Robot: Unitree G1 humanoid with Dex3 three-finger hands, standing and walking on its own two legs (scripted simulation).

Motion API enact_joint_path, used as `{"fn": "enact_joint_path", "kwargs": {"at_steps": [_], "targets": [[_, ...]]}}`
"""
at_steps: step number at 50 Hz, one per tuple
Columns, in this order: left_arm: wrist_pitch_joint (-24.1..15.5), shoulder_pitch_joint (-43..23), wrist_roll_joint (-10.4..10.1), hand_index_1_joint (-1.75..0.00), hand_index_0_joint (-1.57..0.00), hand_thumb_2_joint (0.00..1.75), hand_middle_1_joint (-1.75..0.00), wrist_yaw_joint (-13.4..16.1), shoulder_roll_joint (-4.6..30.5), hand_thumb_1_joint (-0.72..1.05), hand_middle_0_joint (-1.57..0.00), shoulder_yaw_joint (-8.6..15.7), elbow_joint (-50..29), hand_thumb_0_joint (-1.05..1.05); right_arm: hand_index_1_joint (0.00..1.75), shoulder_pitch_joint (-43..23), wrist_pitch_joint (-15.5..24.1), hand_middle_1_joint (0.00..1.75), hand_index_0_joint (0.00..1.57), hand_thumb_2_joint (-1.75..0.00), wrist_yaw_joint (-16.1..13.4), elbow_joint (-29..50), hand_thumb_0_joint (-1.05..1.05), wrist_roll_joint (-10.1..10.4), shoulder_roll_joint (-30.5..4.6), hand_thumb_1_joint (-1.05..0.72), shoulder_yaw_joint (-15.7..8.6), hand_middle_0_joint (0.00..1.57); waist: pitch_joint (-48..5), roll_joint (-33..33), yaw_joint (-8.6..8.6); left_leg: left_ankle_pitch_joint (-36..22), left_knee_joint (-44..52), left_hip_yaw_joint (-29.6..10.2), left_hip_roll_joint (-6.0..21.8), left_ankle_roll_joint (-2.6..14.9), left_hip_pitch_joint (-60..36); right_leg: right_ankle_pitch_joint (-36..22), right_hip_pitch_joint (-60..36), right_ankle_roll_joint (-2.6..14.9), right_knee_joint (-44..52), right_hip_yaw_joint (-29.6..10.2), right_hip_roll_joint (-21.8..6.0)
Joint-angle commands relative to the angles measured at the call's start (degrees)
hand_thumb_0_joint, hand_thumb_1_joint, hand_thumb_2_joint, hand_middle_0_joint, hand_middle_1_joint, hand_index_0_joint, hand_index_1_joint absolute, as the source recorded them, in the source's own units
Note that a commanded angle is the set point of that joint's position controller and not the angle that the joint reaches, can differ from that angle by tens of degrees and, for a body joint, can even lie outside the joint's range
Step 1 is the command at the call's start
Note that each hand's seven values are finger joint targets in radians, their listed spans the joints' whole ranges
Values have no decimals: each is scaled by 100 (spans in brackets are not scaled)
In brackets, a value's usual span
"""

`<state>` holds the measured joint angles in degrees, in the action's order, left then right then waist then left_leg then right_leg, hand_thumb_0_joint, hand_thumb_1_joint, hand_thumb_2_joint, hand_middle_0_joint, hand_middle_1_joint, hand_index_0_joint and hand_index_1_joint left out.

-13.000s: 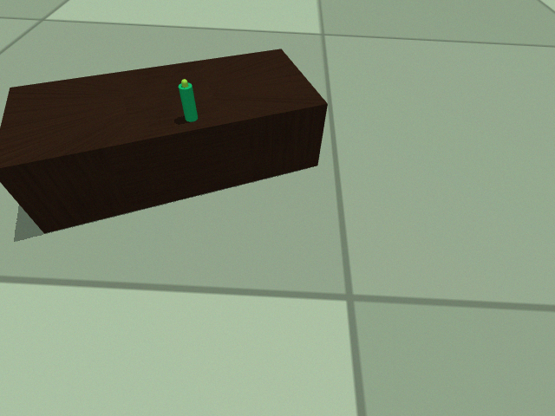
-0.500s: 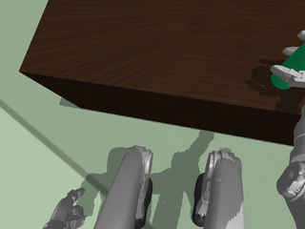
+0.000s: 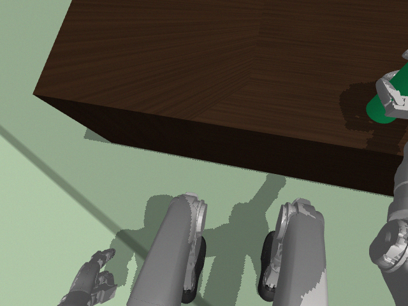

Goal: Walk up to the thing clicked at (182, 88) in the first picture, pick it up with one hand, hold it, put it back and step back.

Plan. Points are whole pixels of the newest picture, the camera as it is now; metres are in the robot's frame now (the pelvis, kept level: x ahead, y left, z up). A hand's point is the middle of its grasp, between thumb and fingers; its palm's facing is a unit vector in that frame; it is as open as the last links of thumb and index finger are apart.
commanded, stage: settle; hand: right
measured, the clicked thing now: out of the picture +0.50 -0.29 +0.02
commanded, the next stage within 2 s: lift in 0.82 s
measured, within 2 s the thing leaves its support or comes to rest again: leaves its support in 0.06 s
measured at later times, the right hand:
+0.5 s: hand out of the picture +0.51 -0.31 +0.07, palm faces +0.33 +0.95 -0.02, open 8.1 cm
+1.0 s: hand out of the picture +0.50 -0.32 +0.09, palm faces +0.33 +0.95 -0.01, open 8.1 cm
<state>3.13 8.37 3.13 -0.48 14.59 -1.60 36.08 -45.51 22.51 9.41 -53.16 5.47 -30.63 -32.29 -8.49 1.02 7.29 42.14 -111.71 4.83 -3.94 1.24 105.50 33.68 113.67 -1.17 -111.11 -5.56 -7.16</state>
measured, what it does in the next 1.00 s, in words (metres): rises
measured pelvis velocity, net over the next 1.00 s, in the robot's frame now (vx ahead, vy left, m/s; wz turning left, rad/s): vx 0.03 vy -0.02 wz -0.03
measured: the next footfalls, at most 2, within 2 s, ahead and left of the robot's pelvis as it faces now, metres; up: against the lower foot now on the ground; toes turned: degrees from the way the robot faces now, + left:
none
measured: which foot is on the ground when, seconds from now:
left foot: down 0.00-1.00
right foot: down 0.00-1.00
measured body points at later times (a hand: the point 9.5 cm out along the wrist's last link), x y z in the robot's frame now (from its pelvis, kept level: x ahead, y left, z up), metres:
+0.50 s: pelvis +0.03 -0.01 +0.07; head +0.23 -0.06 +0.47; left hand +0.12 +0.27 -0.04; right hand +0.49 -0.36 +0.07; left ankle +0.06 +0.11 -0.43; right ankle +0.09 -0.14 -0.43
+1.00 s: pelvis +0.03 -0.02 +0.10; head +0.22 -0.08 +0.50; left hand +0.13 +0.24 -0.02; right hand +0.48 -0.37 +0.10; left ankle +0.06 +0.11 -0.43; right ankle +0.09 -0.14 -0.43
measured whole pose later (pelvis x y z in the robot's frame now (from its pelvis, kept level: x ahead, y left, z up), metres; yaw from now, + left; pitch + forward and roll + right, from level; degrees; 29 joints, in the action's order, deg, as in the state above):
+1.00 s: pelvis +0.03 -0.02 +0.10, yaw -2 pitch +34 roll +7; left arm 0.5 10.9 3.0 0.1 13.8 -1.2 38.4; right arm -42.5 25.0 7.9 -55.5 5.3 -29.0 -29.7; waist -9.7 1.3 7.9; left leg 39.7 -91.9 3.8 -2.7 -0.6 86.3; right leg 32.9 95.4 0.5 -94.0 -3.6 -5.8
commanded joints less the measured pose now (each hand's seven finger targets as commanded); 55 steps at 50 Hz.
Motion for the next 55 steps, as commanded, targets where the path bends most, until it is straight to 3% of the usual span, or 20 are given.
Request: {"fn": "enact_joint_path", "kwargs": {"at_steps": [1,8,11,12,14,24,26,29,32,34,35,38,42,44,45,46,51,52,54,55], "targets": [[-137,953,-16,-29,-20,88,-30,142,1197,92,-19,514,-225,0,149,-2671,585,149,143,-135,-117,2390,0,257,-2138,-28,-234,139,-4812,1343,-190,-1808,1897,-169,-61,64,-1913,-1263,-4186,317,1183,131,179],[-266,1021,-42,-29,-20,88,-30,240,1181,91,-19,526,-67,0,146,-2646,630,146,142,-132,-307,2355,0,289,-2212,-26,-181,137,-4392,1264,-109,-1861,2289,-235,-50,41,-2182,-1174,-4328,335,1553,146,199],[-317,970,-44,-29,-20,88,-30,253,1137,92,-19,504,1,0,148,-2338,624,148,142,-135,-270,1829,0,305,-1871,-28,-69,137,-4053,1152,-43,-1934,2416,-244,-37,28,-2177,-1244,-4362,348,1628,144,204],[-322,1022,-38,-29,-20,88,-30,250,1129,92,-19,503,2,0,147,-2527,676,147,141,-133,-265,1991,0,299,-2045,-28,-143,136,-4164,1186,-83,-1967,2455,-264,-43,44,-2332,-1281,-4338,352,1694,149,209],[-334,1045,-30,-29,-20,88,-30,242,1181,92,-19,516,39,0,149,-2203,655,149,143,-135,-224,1506,0,236,-1867,-29,-52,138,-3996,1182,-67,-1994,2490,-209,-50,49,-2188,-1411,-4593,336,1782,129,208],[-297,1160,-2,-29,-20,88,-30,127,1184,92,-19,540,-25,0,148,-2255,767,148,142,-134,-77,1591,0,195,-1993,-25,-201,137,-4286,1379,-106,-2715,2645,-158,-29,45,-2570,-2443,-5370,331,2016,63,207],[-305,1181,-6,-29,-20,88,-30,120,1228,93,-19,577,-7,0,147,-2267,741,147,140,-134,-34,1388,0,181,-1705,-28,-24,135,-4125,1419,19,-2468,2681,-108,-30,59,-2353,-2325,-5551,300,2127,20,204],[-310,1135,-20,-29,-20,87,-30,115,1250,93,-19,556,-19,0,148,-2413,820,148,139,-137,-90,1584,0,166,-2012,-30,-178,134,-4133,1535,-102,-2139,2757,-93,-22,87,-2244,-2068,-5723,272,2307,-30,207],[-311,1172,13,-29,-20,87,-30,110,1206,92,-19,546,-35,0,148,-2501,900,148,137,-138,-124,1873,0,190,-2027,-31,-225,132,-4354,1476,-111,-2354,2793,-100,-20,76,-2460,-2287,-5832,289,2318,-28,216],[-311,1185,7,-29,-20,87,-30,124,1150,93,-19,521,-18,0,152,-2444,880,152,139,-142,-144,1784,0,182,-1945,-34,-138,134,-4256,1511,-58,-2449,2905,-125,-18,63,-2566,-2321,-5846,300,2350,31,235],[-328,1175,12,-29,-20,87,-30,117,1178,93,-19,548,15,0,151,-2295,838,151,138,-142,-106,1478,0,197,-1491,-34,125,133,-4136,1379,77,-2389,2886,-102,-18,57,-2528,-2277,-5807,290,2373,-10,239],[-343,1180,12,-29,-20,87,-30,140,1214,94,-19,532,29,0,154,-2415,908,154,140,-145,-157,1596,0,145,-1903,-35,-91,134,-4199,1459,-13,-2285,2911,-91,-16,68,-2464,-2260,-5958,272,2430,-50,236],[-357,1132,22,-29,-20,87,-30,126,1161,94,-19,509,27,0,155,-2467,961,155,139,-147,-129,1730,0,173,-1666,-36,74,133,-4106,1648,-27,-2217,2933,-91,16,98,-2421,-2253,-6042,238,2580,-63,248],[-347,1117,3,-29,-20,87,-30,141,1136,94,-19,494,-10,0,157,-2415,955,157,140,-149,-197,1680,0,140,-1943,-39,-117,135,-4126,1475,-80,-2167,3042,-95,-6,89,-2581,-2102,-5971,271,2611,-29,260],[-359,1087,2,-29,-20,87,-30,139,1141,94,-19,510,-28,0,159,-2299,929,158,141,-151,-166,1438,0,163,-1586,-38,100,135,-4026,1362,9,-2146,3111,-113,2,73,-2668,-1946,-5842,285,2603,-5,282],[-362,1096,5,-29,-20,87,-30,130,1088,94,-19,480,-35,0,159,-2351,960,159,141,-151,-180,1587,0,171,-1654,-39,32,136,-4005,1354,-9,-2160,3096,-103,6,81,-2711,-1926,-5773,284,2656,-18,277],[-374,1088,-5,-29,-22,87,-31,139,1168,95,-20,508,-42,0,153,-2103,967,153,140,-143,-158,1651,0,138,-1640,-32,42,136,-4048,1528,-137,-2086,3080,-75,26,103,-2534,-2152,-6275,217,2858,-145,248],[-366,1095,-1,-29,-22,87,-31,143,1164,94,-20,518,-59,0,152,-2255,1002,152,140,-142,-171,1971,0,124,-1844,-34,-54,136,-4209,1661,-174,-2105,3122,-86,15,107,-2595,-2201,-6389,215,2869,-96,258],[-383,1097,-8,-29,-22,87,-31,137,1144,94,-20,522,-64,0,153,-2156,973,153,141,-142,-122,2030,0,217,-1384,-33,195,136,-4336,1660,-119,-2277,3166,-73,36,99,-2774,-2407,-6605,199,2934,-135,264],[-383,1128,-21,-29,-22,87,-32,150,1152,94,-20,542,-49,0,153,-2284,980,153,140,-143,-160,2307,0,243,-1640,-33,18,136,-4504,1667,-154,-2416,3252,-88,27,82,-2906,-2553,-6738,217,2916,-95,272]]}}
